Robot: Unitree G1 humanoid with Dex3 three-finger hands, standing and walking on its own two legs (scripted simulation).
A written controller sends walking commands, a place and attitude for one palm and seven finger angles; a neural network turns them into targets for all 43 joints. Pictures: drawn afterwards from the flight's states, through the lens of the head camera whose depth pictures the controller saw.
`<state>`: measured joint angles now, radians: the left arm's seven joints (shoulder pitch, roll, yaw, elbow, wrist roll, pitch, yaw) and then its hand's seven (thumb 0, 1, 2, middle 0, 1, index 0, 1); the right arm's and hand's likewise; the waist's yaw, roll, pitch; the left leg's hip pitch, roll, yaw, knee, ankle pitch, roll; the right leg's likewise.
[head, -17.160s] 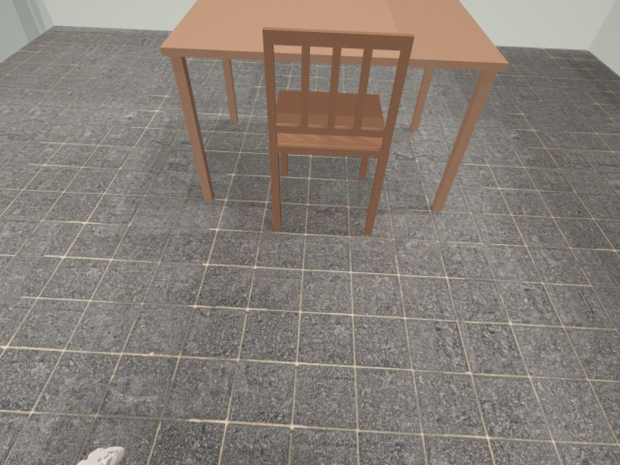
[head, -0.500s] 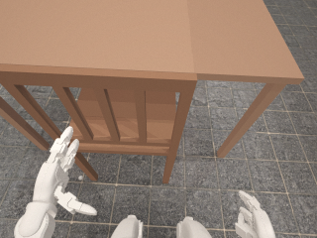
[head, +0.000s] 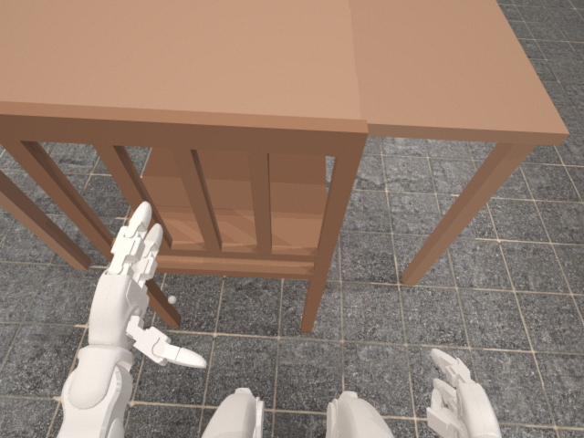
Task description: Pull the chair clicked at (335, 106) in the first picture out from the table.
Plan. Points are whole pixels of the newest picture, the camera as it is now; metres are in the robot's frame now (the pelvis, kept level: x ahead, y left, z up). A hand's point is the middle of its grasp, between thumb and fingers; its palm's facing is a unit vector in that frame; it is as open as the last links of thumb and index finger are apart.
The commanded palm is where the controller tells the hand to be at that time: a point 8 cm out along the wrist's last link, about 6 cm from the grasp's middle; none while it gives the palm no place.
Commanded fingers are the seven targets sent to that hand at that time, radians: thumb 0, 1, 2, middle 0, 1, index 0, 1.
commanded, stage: aim the fingers beside a spindle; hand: left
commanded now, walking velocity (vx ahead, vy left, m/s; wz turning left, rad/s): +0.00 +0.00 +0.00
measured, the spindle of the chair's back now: (201, 205) +0.45 +0.16 +0.00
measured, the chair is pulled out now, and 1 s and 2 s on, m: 0.00 0.00 0.00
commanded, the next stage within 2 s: none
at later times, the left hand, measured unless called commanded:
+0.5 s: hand (208, 302) +0.30 +0.13 +0.00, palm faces -0.07 -1.00 -0.02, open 16.9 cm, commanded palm +0.28 +0.19 +0.02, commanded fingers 0.00 -0.50 0.30 -0.06 -0.08 -0.06 -0.08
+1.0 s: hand (179, 274) +0.31 +0.16 +0.04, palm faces +0.03 -1.00 -0.08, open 16.9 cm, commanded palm +0.28 +0.20 +0.01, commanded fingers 0.00 -0.50 0.30 -0.06 -0.08 -0.06 -0.08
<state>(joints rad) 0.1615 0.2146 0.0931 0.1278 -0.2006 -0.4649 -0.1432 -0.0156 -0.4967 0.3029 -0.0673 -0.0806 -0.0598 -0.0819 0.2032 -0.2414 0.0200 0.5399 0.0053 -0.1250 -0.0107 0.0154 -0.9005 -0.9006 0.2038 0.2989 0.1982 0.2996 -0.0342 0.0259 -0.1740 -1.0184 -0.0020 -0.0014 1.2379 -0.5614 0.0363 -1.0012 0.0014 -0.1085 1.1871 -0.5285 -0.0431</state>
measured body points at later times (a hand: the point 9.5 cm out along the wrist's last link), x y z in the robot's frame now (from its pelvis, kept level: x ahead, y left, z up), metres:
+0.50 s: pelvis +0.00 +0.00 -0.01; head +0.11 +0.01 +0.42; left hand +0.29 +0.18 +0.00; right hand +0.16 -0.25 -0.11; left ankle +0.02 +0.09 -0.63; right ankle +0.02 -0.10 -0.63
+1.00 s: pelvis +0.00 +0.00 -0.01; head +0.10 +0.00 +0.43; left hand +0.31 +0.21 +0.05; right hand +0.17 -0.24 -0.11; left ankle +0.02 +0.09 -0.63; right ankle +0.02 -0.10 -0.63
